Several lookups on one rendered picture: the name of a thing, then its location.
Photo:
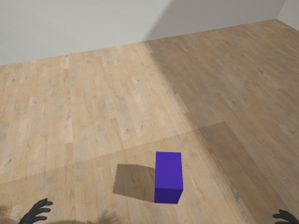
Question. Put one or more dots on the carton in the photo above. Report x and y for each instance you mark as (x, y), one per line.
(168, 177)

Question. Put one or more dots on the left robot hand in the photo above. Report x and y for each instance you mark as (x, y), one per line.
(31, 218)

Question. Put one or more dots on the right robot hand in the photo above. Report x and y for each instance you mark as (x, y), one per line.
(286, 216)

